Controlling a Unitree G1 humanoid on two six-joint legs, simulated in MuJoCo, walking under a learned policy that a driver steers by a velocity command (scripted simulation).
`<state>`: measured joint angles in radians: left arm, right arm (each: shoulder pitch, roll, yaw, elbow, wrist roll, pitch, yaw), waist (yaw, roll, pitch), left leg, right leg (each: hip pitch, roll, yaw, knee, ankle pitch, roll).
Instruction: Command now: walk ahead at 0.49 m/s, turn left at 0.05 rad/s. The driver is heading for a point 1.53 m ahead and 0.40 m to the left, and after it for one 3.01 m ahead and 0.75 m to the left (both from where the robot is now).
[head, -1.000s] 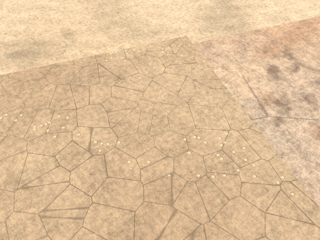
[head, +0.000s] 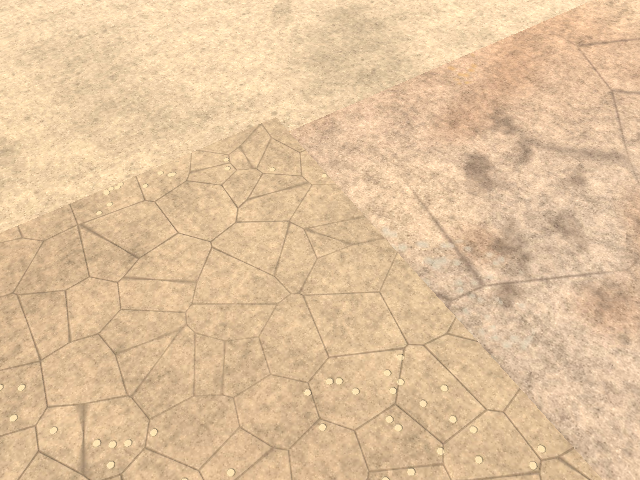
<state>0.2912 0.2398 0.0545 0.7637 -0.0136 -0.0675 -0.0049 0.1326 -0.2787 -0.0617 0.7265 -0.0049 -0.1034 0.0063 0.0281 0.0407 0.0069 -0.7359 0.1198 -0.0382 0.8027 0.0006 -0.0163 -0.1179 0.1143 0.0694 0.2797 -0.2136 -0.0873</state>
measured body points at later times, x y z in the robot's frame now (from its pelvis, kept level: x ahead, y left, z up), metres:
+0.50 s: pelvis +0.30 +0.06 +0.00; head +0.34 +0.07 +0.45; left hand +0.44 +0.35 -0.09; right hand +0.43 -0.20 -0.11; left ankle +0.28 +0.12 -0.75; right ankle +0.47 -0.09 -0.69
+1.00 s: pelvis +0.43 +0.05 -0.01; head +0.46 +0.07 +0.44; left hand +0.42 +0.35 -0.11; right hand +0.70 -0.11 -0.11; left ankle +0.37 +0.18 -0.71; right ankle +0.55 -0.02 -0.75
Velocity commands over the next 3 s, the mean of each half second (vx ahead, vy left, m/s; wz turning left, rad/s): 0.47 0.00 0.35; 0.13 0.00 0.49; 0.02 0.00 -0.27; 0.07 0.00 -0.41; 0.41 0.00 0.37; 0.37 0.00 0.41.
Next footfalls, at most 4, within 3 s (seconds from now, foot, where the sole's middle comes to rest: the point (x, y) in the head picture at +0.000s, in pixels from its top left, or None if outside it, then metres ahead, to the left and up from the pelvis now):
0.20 left None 0.31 0.13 -0.78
0.66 right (354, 423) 0.58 0.00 -0.78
1.06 left None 0.41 0.19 -0.78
1.42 right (370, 460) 0.51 -0.03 -0.78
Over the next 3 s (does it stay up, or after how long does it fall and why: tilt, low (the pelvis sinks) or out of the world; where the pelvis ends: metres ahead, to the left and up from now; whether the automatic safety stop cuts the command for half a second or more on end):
stays up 0.86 0.22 -0.01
